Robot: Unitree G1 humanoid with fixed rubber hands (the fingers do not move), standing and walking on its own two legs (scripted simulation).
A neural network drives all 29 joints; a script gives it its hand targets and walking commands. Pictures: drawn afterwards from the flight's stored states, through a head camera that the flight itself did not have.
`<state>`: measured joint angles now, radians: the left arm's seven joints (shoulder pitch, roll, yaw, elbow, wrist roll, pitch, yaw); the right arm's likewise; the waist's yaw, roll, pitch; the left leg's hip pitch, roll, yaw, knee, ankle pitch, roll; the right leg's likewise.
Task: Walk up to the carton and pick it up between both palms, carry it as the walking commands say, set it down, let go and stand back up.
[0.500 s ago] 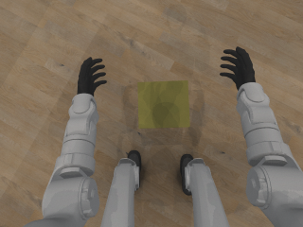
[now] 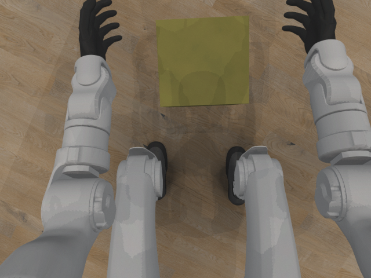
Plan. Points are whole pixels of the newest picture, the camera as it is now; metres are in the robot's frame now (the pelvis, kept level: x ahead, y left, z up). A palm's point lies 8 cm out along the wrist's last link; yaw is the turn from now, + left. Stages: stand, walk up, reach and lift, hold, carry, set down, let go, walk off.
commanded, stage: reach and lift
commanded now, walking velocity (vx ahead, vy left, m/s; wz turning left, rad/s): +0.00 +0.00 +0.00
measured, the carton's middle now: (201, 70) +0.50 -0.01 -0.39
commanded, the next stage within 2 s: none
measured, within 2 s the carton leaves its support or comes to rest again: neither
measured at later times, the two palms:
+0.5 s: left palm (121, 68) +0.49 +0.18 -0.28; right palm (279, 61) +0.50 -0.19 -0.28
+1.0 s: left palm (120, 59) +0.52 +0.19 -0.31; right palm (275, 54) +0.52 -0.19 -0.32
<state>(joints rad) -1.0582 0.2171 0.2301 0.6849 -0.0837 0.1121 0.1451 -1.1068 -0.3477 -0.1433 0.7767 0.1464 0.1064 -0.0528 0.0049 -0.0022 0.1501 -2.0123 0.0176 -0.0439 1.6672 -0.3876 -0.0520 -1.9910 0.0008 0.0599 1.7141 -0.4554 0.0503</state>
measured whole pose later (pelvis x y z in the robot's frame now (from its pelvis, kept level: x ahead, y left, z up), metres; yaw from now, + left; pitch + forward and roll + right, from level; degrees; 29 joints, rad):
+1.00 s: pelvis +0.00 +0.00 -0.13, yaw +0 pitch +36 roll -1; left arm -1.37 0.39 -0.02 1.17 -0.38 -0.04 0.11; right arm -1.35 -0.41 0.04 1.11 0.28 -0.04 -0.08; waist 0.01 0.04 0.37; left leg -2.30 -0.03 -0.10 2.14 -0.47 -0.08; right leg -2.25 0.01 0.05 2.19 -0.56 0.06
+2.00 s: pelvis +0.01 -0.01 -0.14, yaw +0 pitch +39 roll +0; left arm -1.42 0.28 0.13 1.28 -0.17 0.00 0.14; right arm -1.42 -0.24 -0.05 1.26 0.16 0.00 -0.14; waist 0.00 0.01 0.26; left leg -2.35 -0.02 -0.10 2.14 -0.47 -0.10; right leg -2.32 0.03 0.05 2.19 -0.55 0.05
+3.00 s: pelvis -0.01 +0.00 -0.09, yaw -3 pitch +26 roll +1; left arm -1.28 0.17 0.36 0.62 -0.03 0.28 0.14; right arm -1.34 -0.20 -0.17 0.71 0.00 0.30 -0.14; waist 0.04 0.00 0.53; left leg -1.98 -0.08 -0.14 2.05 -0.52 -0.14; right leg -1.98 0.09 0.07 2.08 -0.54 0.07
